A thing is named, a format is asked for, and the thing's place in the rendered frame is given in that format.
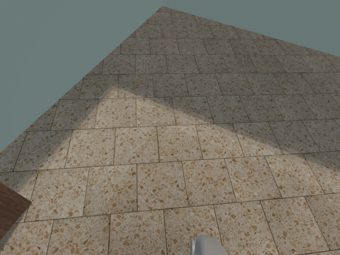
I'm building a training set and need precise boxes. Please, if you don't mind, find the right robot thigh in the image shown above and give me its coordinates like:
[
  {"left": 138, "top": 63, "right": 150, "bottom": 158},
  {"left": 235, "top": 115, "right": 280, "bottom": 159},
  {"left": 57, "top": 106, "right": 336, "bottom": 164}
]
[{"left": 190, "top": 235, "right": 228, "bottom": 255}]

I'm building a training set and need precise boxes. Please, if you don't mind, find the cupboard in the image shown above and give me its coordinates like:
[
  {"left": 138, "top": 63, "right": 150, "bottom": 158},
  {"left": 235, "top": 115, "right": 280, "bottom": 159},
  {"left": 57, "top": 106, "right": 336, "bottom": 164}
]
[{"left": 0, "top": 182, "right": 32, "bottom": 240}]

